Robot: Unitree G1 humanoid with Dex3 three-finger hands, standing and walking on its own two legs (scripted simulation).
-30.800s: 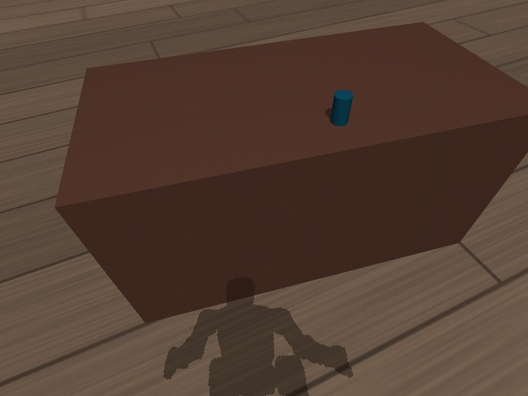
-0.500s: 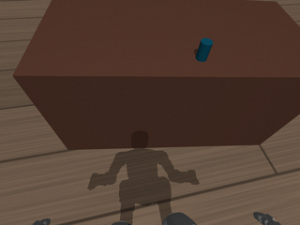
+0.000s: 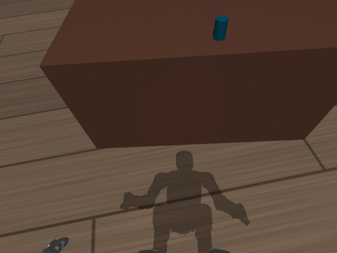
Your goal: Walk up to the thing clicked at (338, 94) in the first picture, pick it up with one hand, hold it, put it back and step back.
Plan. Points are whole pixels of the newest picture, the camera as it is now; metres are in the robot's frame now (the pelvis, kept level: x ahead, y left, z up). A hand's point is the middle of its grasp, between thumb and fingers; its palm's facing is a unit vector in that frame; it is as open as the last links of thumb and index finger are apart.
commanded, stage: step back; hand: right
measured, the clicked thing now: (220, 28) +0.94 -0.19 -0.02
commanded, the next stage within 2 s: stand in 1.52 s
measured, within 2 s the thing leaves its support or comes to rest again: neither
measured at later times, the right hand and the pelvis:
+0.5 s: hand out of the picture -0.04 -0.31 -0.15, palm faces -0.02 +0.93 -0.37, open 7.4 cm; pelvis -0.16 -0.04 +0.00, yaw -1 degrees
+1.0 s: hand out of the picture -0.11 -0.29 -0.15, palm faces -0.07 +0.94 -0.34, open 7.4 cm; pelvis -0.18 -0.04 +0.00, yaw +3 degrees
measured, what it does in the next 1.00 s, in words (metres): walks backwards: left foot, then right foot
